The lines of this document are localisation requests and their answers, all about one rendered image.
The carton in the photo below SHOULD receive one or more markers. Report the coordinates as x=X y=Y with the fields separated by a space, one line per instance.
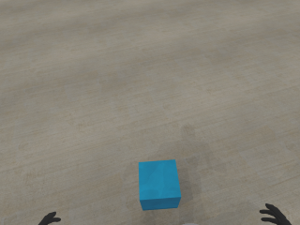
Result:
x=159 y=185

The left robot hand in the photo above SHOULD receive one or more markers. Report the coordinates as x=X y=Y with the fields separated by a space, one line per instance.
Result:
x=49 y=219

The right robot hand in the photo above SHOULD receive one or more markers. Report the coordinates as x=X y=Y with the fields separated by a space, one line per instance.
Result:
x=279 y=219

